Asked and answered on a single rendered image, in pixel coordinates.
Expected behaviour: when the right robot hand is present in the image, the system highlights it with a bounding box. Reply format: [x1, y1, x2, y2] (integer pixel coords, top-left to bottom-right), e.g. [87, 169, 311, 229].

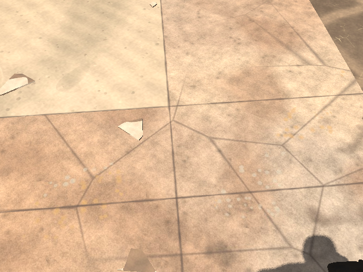
[327, 260, 363, 272]

